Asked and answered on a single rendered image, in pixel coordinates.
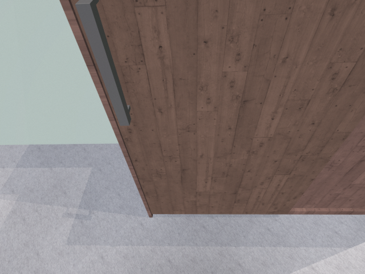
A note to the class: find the handle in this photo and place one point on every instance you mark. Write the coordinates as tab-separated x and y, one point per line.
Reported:
93	27

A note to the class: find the wardrobe door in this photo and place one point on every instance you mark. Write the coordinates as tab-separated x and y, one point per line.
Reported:
236	105
341	183

